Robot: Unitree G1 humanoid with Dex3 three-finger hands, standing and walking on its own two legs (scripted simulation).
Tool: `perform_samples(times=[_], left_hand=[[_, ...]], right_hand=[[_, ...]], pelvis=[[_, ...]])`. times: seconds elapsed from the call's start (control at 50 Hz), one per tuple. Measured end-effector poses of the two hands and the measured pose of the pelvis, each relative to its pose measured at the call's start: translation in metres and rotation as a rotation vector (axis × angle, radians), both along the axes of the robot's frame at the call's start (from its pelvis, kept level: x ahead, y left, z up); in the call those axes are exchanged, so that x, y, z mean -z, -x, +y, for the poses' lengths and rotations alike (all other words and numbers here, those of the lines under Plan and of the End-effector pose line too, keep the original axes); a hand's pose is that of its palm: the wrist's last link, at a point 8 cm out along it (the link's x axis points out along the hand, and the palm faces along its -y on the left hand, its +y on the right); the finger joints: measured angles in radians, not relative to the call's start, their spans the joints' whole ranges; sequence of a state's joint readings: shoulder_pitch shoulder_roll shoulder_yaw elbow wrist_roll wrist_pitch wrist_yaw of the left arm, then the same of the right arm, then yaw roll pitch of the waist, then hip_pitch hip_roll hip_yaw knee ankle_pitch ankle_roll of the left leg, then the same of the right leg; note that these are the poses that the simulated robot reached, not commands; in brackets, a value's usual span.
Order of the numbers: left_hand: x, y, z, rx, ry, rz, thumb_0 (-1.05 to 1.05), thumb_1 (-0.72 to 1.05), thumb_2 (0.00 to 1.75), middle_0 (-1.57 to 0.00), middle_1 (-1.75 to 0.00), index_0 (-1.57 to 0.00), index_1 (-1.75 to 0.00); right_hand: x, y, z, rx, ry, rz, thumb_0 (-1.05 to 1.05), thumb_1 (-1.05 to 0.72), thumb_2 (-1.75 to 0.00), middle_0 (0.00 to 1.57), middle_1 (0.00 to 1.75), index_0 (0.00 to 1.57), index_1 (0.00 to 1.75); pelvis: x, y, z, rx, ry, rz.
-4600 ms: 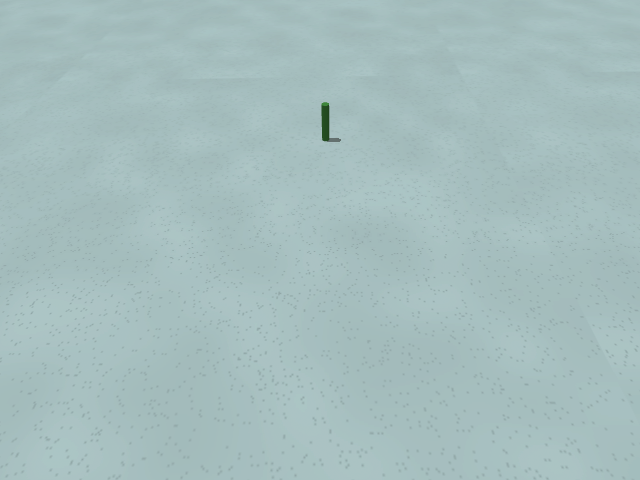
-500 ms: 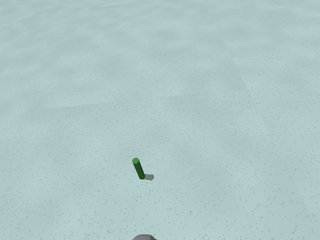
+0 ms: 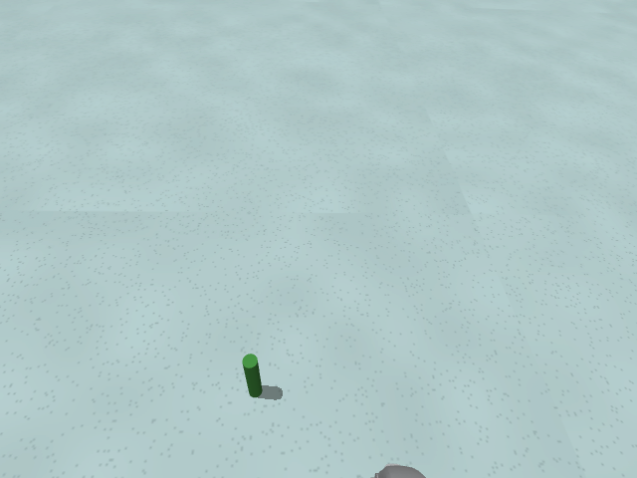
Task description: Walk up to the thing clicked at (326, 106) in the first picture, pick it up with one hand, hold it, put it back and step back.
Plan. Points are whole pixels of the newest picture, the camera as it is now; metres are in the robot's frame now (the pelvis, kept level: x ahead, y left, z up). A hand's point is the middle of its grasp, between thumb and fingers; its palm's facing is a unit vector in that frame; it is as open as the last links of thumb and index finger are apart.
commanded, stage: walk up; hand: left
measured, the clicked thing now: (252, 377) +0.53 +0.18 -0.66
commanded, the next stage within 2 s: stand in 1.80 s
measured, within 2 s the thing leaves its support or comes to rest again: neither
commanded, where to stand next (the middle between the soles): +0.19 -0.02 m, yaw -3 degrees
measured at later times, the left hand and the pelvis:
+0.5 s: hand (140, 459) +0.19 +0.26 -0.13, palm faces -0.07 -0.90 -0.43, open 7.4 cm; pelvis +0.10 -0.01 -0.01, yaw -2 degrees
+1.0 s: hand out of the picture +0.17 +0.27 -0.16, palm faces -0.04 -0.94 -0.33, open 7.4 cm; pelvis +0.12 +0.01 +0.00, yaw -2 degrees
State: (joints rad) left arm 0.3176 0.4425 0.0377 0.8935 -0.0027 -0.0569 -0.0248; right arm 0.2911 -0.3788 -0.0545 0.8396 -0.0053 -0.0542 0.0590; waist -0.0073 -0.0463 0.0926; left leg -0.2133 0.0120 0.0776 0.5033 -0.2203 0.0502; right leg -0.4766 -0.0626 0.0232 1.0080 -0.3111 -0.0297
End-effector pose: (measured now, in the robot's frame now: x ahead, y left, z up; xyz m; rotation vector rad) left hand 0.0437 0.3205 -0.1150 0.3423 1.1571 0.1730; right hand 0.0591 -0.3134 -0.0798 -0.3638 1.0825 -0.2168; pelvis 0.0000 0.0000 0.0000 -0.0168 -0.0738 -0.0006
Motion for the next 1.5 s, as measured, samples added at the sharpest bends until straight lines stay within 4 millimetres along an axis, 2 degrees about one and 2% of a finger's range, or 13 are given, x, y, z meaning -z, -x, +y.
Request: perform_samples(times=[0.1, 0.18, 0.3, 0.46, 0.52, 0.6, 0.7, 0.8, 0.94, 1.06, 1.18, 1.38, 1.5], left_hand=[[-0.009, -0.029, 0.002, 0.027, -0.021, 0.037, 0.01, 0.9, 0.9, -0.2, -0.3, -0.21, -0.3], [-0.017, -0.06, -0.002, 0.049, -0.06, 0.049, 0.01, 0.9, 0.9, -0.2, -0.3, -0.21, -0.3], [-0.021, -0.106, -0.016, 0.058, -0.115, -0.023, 0.01, 0.9, 0.9, -0.2, -0.3, -0.21, -0.3], [-0.029, -0.135, -0.025, 0.059, -0.087, -0.07, 0.01, 0.9, 0.9, -0.2, -0.3, -0.21, -0.3], [-0.021, -0.142, -0.018, 0.06, -0.074, -0.06, 0.01, 0.9, 0.9, -0.2, -0.3, -0.21, -0.3], [0.003, -0.153, -0.002, 0.04, -0.043, -0.053, 0.01, 0.9, 0.9, -0.2, -0.3, -0.21, -0.3], [0.02, -0.158, 0.001, 0.015, 0.012, -0.008, 0.01, 0.9, 0.9, -0.2, -0.3, -0.21, -0.3], [0.027, -0.147, 0.002, 0.002, 0.028, 0.05, 0.01, 0.9, 0.9, -0.2, -0.3, -0.21, -0.3], [0.017, -0.128, 0.0, -0.036, 0.024, 0.106, 0.01, 0.9, 0.9, -0.2, -0.3, -0.21, -0.3], [0.005, -0.124, -0.003, -0.053, 0.002, 0.126, 0.01, 0.9, 0.9, -0.2, -0.3, -0.21, -0.3], [-0.002, -0.138, -0.006, -0.052, -0.005, 0.115, 0.01, 0.9, 0.9, -0.2, -0.3, -0.21, -0.3], [-0.003, -0.177, -0.017, -0.019, 0.018, 0.059, 0.01, 0.9, 0.9, -0.2, -0.3, -0.21, -0.3], [-0.002, -0.193, -0.023, -0.002, 0.032, 0.041, 0.01, 0.9, 0.9, -0.2, -0.3, -0.21, -0.3]], right_hand=[[0.009, -0.001, -0.001, 0.038, -0.021, 0.041, 0.01, -0.9, -0.9, 0.21, 0.3, 0.21, 0.3], [0.025, -0.007, -0.007, 0.065, -0.046, 0.083, 0.01, -0.9, -0.9, 0.21, 0.3, 0.21, 0.3], [0.057, -0.037, -0.013, 0.074, -0.086, 0.131, 0.01, -0.9, -0.9, 0.2, 0.3, 0.21, 0.3], [0.05, -0.088, -0.005, 0.03, -0.087, 0.096, 0.01, -0.91, -0.9, 0.21, 0.3, 0.21, 0.3], [0.046, -0.098, -0.003, 0.035, -0.062, 0.085, 0.01, -0.91, -0.9, 0.2, 0.3, 0.21, 0.3], [0.044, -0.103, 0.004, 0.049, -0.006, 0.081, 0.01, -0.91, -0.9, 0.2, 0.3, 0.21, 0.3], [0.032, -0.105, 0.019, 0.058, 0.016, 0.084, 0.01, -0.91, -0.9, 0.2, 0.3, 0.21, 0.3], [0.027, -0.121, 0.024, 0.048, 0.017, 0.068, 0.01, -0.9, -0.9, 0.21, 0.3, 0.21, 0.3], [0.027, -0.147, 0.03, 0.018, -0.021, 0.04, 0.01, -0.9, -0.9, 0.21, 0.3, 0.21, 0.3], [0.029, -0.166, 0.03, 0.009, -0.058, 0.02, 0.01, -0.9, -0.9, 0.21, 0.3, 0.21, 0.3], [0.031, -0.166, 0.027, 0.026, -0.069, 0.043, 0.01, -0.9, -0.9, 0.21, 0.3, 0.21, 0.3], [0.029, -0.144, 0.019, 0.079, -0.052, 0.11, 0.01, -0.9, -0.9, 0.21, 0.3, 0.21, 0.3], [0.027, -0.134, 0.016, 0.104, -0.042, 0.126, 0.01, -0.9, -0.9, 0.21, 0.3, 0.21, 0.3]], pelvis=[[-0.002, -0.027, 0.002, 0.023, -0.022, 0.008], [0.002, -0.05, -0.002, 0.033, -0.034, 0.02], [0.015, -0.078, -0.016, 0.043, -0.018, 0.017], [0.006, -0.099, -0.01, 0.041, -0.028, 0.018], [0.008, -0.105, -0.003, 0.042, -0.02, 0.019], [0.02, -0.111, 0.01, 0.034, -0.021, 0.008], [0.016, -0.115, 0.019, 0.044, -0.014, 0.011], [0.013, -0.116, 0.02, 0.053, 0.006, 0.014], [0.006, -0.121, 0.017, 0.045, 0.002, 0.015], [0.0, -0.124, 0.013, 0.042, -0.005, 0.019], [-0.004, -0.129, 0.011, 0.044, -0.008, 0.023], [-0.008, -0.136, 0.009, 0.047, -0.011, 0.023], [-0.009, -0.139, 0.009, 0.048, -0.012, 0.024]])
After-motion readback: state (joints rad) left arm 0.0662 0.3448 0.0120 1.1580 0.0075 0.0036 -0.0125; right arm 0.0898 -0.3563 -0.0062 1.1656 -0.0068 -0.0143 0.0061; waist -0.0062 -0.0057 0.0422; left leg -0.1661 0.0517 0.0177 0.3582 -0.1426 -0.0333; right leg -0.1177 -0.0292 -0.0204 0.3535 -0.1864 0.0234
